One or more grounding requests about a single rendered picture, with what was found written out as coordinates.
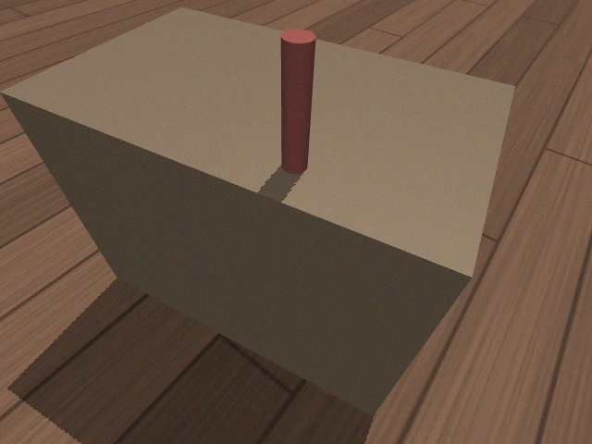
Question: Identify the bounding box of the can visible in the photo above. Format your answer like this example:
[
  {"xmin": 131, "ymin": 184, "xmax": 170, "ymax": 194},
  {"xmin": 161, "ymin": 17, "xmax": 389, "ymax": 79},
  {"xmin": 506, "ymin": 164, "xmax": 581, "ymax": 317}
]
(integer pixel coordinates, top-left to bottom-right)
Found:
[{"xmin": 281, "ymin": 30, "xmax": 316, "ymax": 174}]

